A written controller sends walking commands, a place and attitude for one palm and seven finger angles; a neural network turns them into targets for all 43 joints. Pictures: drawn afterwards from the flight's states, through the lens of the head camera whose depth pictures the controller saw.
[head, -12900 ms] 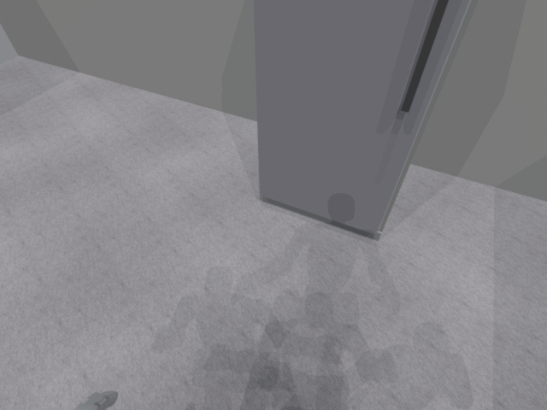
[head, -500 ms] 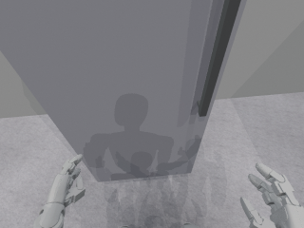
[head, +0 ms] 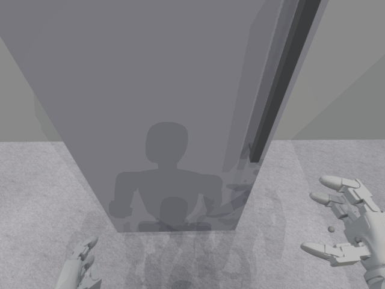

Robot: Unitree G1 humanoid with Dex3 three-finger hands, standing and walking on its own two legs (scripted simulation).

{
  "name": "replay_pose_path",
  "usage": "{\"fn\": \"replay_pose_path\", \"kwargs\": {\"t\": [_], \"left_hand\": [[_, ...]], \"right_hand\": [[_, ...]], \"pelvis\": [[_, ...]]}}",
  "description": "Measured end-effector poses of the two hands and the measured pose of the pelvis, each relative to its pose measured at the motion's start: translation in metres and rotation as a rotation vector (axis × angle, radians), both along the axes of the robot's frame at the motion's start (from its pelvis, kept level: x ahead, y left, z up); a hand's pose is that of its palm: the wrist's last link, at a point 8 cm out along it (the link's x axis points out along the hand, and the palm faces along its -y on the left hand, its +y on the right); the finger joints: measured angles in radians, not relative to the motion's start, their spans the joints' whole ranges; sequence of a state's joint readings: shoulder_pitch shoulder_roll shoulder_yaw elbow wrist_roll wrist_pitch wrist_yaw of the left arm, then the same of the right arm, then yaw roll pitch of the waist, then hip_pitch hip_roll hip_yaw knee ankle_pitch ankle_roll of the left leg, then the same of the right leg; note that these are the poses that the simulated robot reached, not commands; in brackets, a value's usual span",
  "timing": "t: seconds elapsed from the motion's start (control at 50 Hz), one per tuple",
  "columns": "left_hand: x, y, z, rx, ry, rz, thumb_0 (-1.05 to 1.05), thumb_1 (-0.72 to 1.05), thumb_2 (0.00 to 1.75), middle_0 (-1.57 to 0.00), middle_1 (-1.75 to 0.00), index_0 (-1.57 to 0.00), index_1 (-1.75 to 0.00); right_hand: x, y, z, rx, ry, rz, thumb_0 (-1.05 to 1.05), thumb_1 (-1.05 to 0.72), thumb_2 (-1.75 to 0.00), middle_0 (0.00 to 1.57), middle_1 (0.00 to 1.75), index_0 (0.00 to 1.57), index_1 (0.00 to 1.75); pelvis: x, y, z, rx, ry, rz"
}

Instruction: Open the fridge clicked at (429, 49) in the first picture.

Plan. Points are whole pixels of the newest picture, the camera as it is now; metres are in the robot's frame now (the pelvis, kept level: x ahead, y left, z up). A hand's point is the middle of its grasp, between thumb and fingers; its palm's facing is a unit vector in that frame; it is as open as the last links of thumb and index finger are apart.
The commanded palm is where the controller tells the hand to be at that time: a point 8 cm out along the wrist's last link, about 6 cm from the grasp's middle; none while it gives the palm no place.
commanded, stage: raise the hand to about handle height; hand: right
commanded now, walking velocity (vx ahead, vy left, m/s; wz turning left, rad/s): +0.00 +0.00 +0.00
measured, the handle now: (276, 81) +0.47 -0.14 +0.21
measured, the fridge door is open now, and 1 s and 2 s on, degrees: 0 0 0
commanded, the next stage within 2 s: move the hooked fingers beside the handle in 1.06 s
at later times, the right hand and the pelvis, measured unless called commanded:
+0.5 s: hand (372, 179) +0.27 -0.25 +0.18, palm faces +0.04 +0.99 -0.11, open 13.9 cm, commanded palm +0.24 -0.30 +0.18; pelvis +0.00 +0.02 +0.02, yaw +0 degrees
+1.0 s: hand (370, 164) +0.29 -0.26 +0.19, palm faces +0.06 +1.00 -0.07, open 14.0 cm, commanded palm +0.25 -0.30 +0.19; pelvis +0.01 +0.02 +0.03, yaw +0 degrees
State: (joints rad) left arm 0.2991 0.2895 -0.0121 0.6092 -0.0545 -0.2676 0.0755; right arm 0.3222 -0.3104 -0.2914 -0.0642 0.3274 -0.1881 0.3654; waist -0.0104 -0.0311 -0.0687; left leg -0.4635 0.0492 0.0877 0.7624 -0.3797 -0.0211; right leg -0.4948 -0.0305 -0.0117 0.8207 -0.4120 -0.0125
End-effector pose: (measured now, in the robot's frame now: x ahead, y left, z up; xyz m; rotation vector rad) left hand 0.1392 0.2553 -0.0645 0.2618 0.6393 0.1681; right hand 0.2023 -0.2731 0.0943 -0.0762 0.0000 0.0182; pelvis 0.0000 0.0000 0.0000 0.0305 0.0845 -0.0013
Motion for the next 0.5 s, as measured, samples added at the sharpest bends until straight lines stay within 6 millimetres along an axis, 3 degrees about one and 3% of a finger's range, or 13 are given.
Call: {"fn": "replay_pose_path", "kwargs": {"t": [0.08, 0.2, 0.26, 0.38, 0.5], "left_hand": [[0.017, 0.000, 0.017, 0.012, -0.081, 0.002, 0.01, 0.90, 0.90, -0.20, -0.30, -0.20, -0.30], [0.039, -0.014, 0.035, -0.022, -0.175, -0.044, 0.01, 0.90, 0.90, -0.20, -0.30, -0.20, -0.30], [0.046, -0.021, 0.036, -0.050, -0.185, -0.070, 0.01, 0.90, 0.90, -0.20, -0.30, -0.20, -0.30], [0.046, -0.027, 0.030, -0.074, -0.150, -0.091, 0.01, 0.90, 0.90, -0.20, -0.30, -0.20, -0.30], [0.036, -0.021, 0.025, -0.064, -0.103, -0.084, 0.01, 0.90, 0.90, -0.20, -0.30, -0.20, -0.31]], "right_hand": [[0.011, -0.002, 0.006, -0.011, 0.024, 0.042, -0.01, 0.20, -0.43, 0.28, 1.01, 0.28, 1.01], [0.022, -0.024, 0.055, -0.013, -0.141, -0.045, -0.01, 0.34, -0.37, 0.29, 1.10, 0.29, 1.10], [0.026, -0.032, 0.064, -0.005, -0.121, -0.062, -0.01, 0.40, -0.34, 0.29, 1.14, 0.29, 1.14], [0.032, -0.031, 0.055, -0.003, 0.026, -0.031, -0.01, 0.47, -0.31, 0.30, 1.18, 0.30, 1.18], [0.040, -0.035, 0.089, -0.031, -0.108, -0.053, -0.02, 0.49, -0.30, 0.30, 1.20, 0.30, 1.19]], "pelvis": [[0.001, 0.001, 0.005, -0.004, -0.023, 0.004], [0.005, 0.006, 0.012, -0.005, -0.059, 0.002], [0.005, 0.007, 0.014, -0.007, -0.070, -0.001], [0.002, 0.010, 0.018, -0.013, -0.079, -0.005], [0.004, 0.016, 0.022, -0.015, -0.097, -0.005]]}}
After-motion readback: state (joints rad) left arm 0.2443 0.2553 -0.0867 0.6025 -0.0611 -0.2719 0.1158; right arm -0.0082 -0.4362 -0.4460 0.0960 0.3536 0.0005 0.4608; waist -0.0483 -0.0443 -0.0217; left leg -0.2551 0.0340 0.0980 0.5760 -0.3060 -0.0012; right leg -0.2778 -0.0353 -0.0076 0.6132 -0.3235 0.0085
